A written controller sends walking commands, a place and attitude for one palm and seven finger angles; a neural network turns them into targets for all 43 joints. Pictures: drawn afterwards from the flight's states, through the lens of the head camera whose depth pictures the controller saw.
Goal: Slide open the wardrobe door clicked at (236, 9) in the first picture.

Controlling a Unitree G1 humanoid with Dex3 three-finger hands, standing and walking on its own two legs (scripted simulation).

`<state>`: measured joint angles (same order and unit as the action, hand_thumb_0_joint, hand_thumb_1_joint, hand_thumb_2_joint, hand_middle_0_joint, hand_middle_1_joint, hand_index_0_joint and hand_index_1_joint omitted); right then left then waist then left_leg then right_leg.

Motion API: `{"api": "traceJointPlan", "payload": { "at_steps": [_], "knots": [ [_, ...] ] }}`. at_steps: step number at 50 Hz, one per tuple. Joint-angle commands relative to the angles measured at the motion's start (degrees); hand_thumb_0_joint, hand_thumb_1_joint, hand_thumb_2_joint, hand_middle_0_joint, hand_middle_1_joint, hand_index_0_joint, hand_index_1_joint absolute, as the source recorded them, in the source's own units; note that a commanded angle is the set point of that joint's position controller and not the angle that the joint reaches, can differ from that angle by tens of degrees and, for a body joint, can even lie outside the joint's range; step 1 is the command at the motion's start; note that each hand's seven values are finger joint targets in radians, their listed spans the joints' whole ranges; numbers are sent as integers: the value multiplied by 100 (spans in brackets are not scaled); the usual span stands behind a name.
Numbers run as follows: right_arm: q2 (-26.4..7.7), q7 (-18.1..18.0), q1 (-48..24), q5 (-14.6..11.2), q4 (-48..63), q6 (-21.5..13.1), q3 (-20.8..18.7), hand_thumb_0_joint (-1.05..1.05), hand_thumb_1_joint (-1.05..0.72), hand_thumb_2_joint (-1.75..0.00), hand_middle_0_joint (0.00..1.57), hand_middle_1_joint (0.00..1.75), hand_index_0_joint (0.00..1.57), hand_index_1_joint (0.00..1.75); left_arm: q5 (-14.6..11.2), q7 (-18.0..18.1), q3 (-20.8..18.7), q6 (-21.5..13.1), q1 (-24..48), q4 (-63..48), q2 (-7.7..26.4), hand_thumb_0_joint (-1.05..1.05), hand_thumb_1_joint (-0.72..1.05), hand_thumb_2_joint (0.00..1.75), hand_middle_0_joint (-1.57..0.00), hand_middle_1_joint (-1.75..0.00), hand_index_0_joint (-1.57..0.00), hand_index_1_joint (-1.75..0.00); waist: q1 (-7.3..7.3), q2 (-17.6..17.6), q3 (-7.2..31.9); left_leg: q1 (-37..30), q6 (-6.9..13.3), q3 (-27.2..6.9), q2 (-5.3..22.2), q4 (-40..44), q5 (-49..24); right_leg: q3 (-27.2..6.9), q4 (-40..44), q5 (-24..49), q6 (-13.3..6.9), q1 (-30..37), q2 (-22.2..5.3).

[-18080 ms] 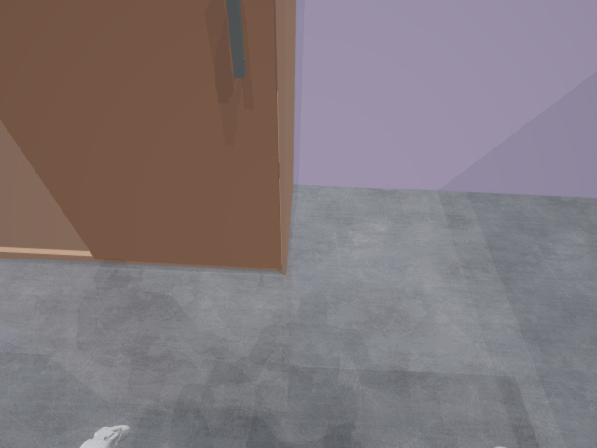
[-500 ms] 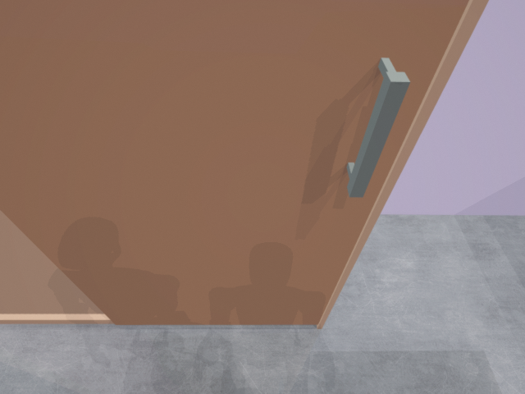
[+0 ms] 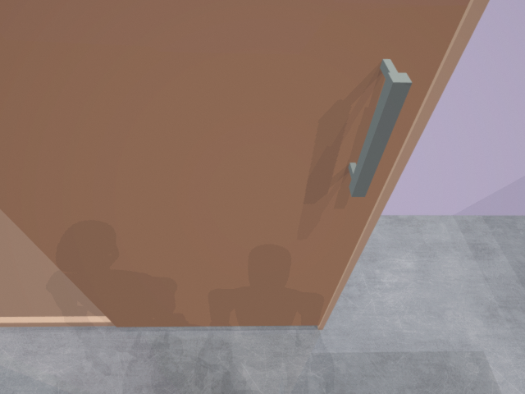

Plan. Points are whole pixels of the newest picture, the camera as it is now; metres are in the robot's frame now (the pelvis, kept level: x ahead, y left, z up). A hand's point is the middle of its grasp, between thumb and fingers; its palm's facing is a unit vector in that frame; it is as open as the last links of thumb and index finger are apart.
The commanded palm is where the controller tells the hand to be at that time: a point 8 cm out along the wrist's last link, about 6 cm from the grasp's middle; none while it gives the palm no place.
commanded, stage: look again from close up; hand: right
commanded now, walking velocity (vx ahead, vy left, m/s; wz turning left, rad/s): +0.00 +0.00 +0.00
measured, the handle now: (371, 134) +0.44 -0.13 +0.19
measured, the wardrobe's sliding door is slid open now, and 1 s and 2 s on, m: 0.00 0.00 0.00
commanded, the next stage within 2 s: raise the hand with hooked fingers in 0.18 s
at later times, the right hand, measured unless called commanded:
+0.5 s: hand (413, 350) +0.19 -0.19 +0.02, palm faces +0.20 +0.98 -0.10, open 7.6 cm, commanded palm +0.10 -0.23 -0.03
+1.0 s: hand (435, 364) +0.17 -0.20 +0.05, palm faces -0.16 +0.98 -0.13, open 10.5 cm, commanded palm +0.13 -0.28 +0.06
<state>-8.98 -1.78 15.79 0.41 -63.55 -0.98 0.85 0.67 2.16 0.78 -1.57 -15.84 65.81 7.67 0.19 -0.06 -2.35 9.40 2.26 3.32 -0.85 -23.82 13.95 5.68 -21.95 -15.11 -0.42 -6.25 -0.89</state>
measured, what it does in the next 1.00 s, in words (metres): shifts its weight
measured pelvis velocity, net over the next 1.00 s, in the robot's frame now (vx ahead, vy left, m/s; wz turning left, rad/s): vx -0.05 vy -0.01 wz -0.07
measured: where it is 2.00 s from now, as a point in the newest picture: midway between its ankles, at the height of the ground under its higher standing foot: outside the picture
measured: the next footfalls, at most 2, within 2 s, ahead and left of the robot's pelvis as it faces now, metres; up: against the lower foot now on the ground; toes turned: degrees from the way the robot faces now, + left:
none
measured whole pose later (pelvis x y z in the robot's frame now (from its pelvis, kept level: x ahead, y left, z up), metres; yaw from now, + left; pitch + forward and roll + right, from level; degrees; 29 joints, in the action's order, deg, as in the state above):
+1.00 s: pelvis -0.05 -0.01 -0.04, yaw -4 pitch +3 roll +2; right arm -18.2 24.2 12.1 -14.8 -0.3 -15.5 -7.4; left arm -3.2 4.3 5.0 -15.1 -11.3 33.9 11.5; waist 1.2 2.6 1.1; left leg 27.5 1.6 7.8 1.0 -44.1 20.1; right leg 1.1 -47.7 -22.7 -1.8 -28.5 -0.7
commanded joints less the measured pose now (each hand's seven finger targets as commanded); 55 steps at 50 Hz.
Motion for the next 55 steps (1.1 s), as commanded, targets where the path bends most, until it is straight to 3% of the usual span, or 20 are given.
{"api": "traceJointPlan", "payload": {
  "at_steps": [1, 13, 14, 15, 16, 17, 18, 19, 22, 25, 26, 28, 31, 35, 37, 40, 44, 49, 51, 55],
  "knots": [
    [-519, -51, 387, 23, 148, -97, -108, 0, -90, -90, 20, 30, 20, 30, 4, 13, -82, -62, -429, -116, 531, 0, 90, 90, -20, -30, -20, -30, 19, -59, -59, -67, 84, -711, 755, 332, -1456, -538, 369, 1057, -104, -190, -593],
    [-503, -50, 418, 15, 111, -91, -104, 0, -90, -90, 20, 30, 20, 30, 5, 9, -75, -39, -430, -88, 508, 0, 90, 90, -20, -30, -20, -30, 17, -53, -225, 50, 83, -712, 752, 452, -1041, -564, 418, 786, -88, -276, -579],
    [-596, -260, 822, 94, -139, -196, -99, 0, -90, -90, 20, 30, 20, 30, -55, -73, -121, -71, 164, -482, 751, 0, 90, 90, -20, -30, -20, -30, 172, 122, -363, 158, -145, -887, 1107, 206, -3374, -290, -819, 1083, 61, -763, -614],
    [-1771, -100, -3368, -1242, 8649, -1400, -571, 0, -88, -89, 20, 32, 20, 32, -339, 203, -226, -906, 19, -2599, 1775, 0, 90, 90, -20, -30, -20, -30, -514, 1090, 2535, -591, -57, -633, 537, -146, -2514, -534, -129, 1627, -104, 723, 83],
    [-2213, -387, -2650, -976, 8485, -1230, -1047, 0, -85, -88, 20, 33, 20, 33, -370, 380, 24, -1322, 666, -2432, 1242, 0, 90, 90, -20, -30, -20, -30, -114, 1806, 1969, -331, 22, -630, 306, -339, -1569, -282, -170, 1895, -65, 807, -37],
    [-1159, -468, -1027, -777, 7311, -947, -381, 0, -83, -87, 21, 34, 21, 34, -182, 359, -116, -1570, 361, -2280, 1371, 0, 90, 90, -20, -30, -20, -30, -70, 1741, 2221, -233, 52, -248, 279, -422, -866, -402, -110, 2087, 2, 543, -99],
    [75, -502, 631, -815, 5847, -301, 277, 0, -81, -86, 21, 36, 21, 36, -362, 298, -98, -1642, 310, -2156, 963, 0, 90, 90, -20, -30, -20, -30, -134, 866, 1257, 231, -15, -96, 253, -319, -703, -534, -127, 1781, -49, 16, -209],
    [229, -368, 127, -1140, 6871, -287, 416, 0, -78, -85, 21, 37, 21, 37, -452, 279, -139, -1714, 328, -2507, 1238, 0, 90, 90, -20, -30, -20, -30, -189, 414, 883, 344, -90, 2, 283, -289, -706, -705, -205, 1307, -98, -204, -173],
    [-250, -28, 109, -1078, 6644, -1078, -115, 0, -71, -82, 21, 42, 21, 42, -258, 306, -362, -1905, 371, -2928, 1451, 0, 90, 90, -20, -30, -20, -30, -373, -1311, 340, 1366, -218, -25, 225, -129, 394, -604, -821, 350, -138, -893, 48],
    [115, 902, 1910, -1402, 5338, -2025, -347, 0, -64, -79, 22, 47, 22, 47, -188, 88, -449, -1880, 678, -3367, 1432, 0, 90, 90, -20, -30, -20, -30, 140, -2253, -190, 1793, -215, -123, 239, -614, 1162, -558, -1303, -373, 12, -2334, 144],
    [-256, 1275, 2463, -1446, 5100, -2282, -858, 0, -62, -78, 22, 48, 22, 48, -203, -44, -549, -1801, 763, -3543, 1496, 0, 90, 90, -20, -30, -20, -30, 370, -1668, -46, 1515, -103, -229, 268, -822, 682, -462, -1439, -131, 72, -2324, 208],
    [-904, 2052, 2227, -1493, 5207, -2697, -1347, 0, -57, -76, 22, 51, 22, 51, -186, -190, -611, -1661, 983, -3973, 1630, 0, 90, 90, -20, -30, -20, -30, 299, -1137, 533, 1108, -59, -397, 413, -1219, -303, -334, -1831, 137, 117, -2459, 317],
    [-1624, 2265, 1796, -1467, 6105, -2476, -2028, 0, -50, -73, 23, 55, 23, 55, -270, -176, -613, -1341, 1056, -4380, 1523, 0, 90, 90, -20, -30, -20, -30, 549, -220, 1089, 1018, -79, -617, 447, -1407, -321, -171, -1996, 177, 10, -2639, 363],
    [-1387, 1804, 459, -1843, 8331, -2683, -1966, 0, -41, -69, 24, 62, 24, 62, -280, -21, -476, -1328, 840, -4717, 1212, 0, 90, 90, -20, -30, -20, -30, 253, 862, 1697, 1191, -53, -461, 243, -1530, -172, -288, -1996, 323, -72, -2008, 220],
    [-1347, 1589, -191, -1768, 9152, -3033, -1664, 0, -36, -67, 24, 64, 24, 64, -212, 40, -406, -1417, 592, -4555, 1236, 0, 90, 90, -20, -30, -20, -30, -31, 929, 1760, 1492, -39, -356, 124, -1620, -217, -494, -2056, 374, -111, -1744, 112],
    [-903, 1763, -743, -1639, 8820, -3354, -730, 0, -29, -64, 24, 69, 24, 69, -264, 115, -217, -1663, 531, -4191, 1341, 0, 90, 90, -20, -30, -20, -30, -454, 952, 1018, 2173, -70, -199, 89, -1513, 392, -723, -2072, -138, -146, -1702, 13],
    [-1260, 2402, -1078, -1559, 7656, -2575, -575, 0, -20, -60, 25, 75, 25, 75, -418, 306, -179, -1841, 539, -4028, 1540, 0, 90, 90, -20, -30, -20, -30, -551, 177, 651, 2079, -137, -307, 102, -1129, 1209, -925, -1765, -995, -185, -2024, -10],
    [-2190, 2548, -447, -1742, 6955, -988, -2082, 0, -8, -55, 26, 82, 26, 82, -448, 357, -123, -1682, 898, -4291, 1478, 0, 90, 90, -20, -30, -20, -30, 217, -224, 1439, 917, -162, -258, 279, -904, 829, -797, -1368, -320, -157, -1961, 77],
    [-2287, 2324, -389, -2122, 7372, -770, -2673, 0, -4, -53, 26, 86, 26, 86, -394, 337, -36, -1684, 1061, -4352, 1325, 0, 90, 90, -20, -30, -20, -30, 462, -51, 1842, 362, -124, -86, 241, -1042, 58, -795, -1268, 290, -111, -1716, 77],
    [-2060, 1968, -330, -2396, 8312, -1056, -2874, 0, 6, -49, 27, 92, 27, 92, -350, 217, 12, -1911, 899, -4281, 1225, 0, 90, 90, -20, -30, -20, -30, 435, 248, 1775, 419, -88, 147, 126, -1113, -782, -750, -1116, 981, -11, -1342, -6]
  ]
}}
